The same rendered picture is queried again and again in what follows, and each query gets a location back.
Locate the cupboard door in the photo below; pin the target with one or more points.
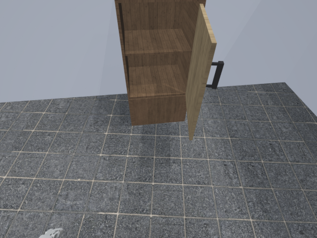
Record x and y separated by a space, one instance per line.
201 59

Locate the left robot hand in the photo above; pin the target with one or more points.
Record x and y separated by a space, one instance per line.
53 233

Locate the handle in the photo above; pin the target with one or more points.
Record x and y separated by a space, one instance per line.
217 75

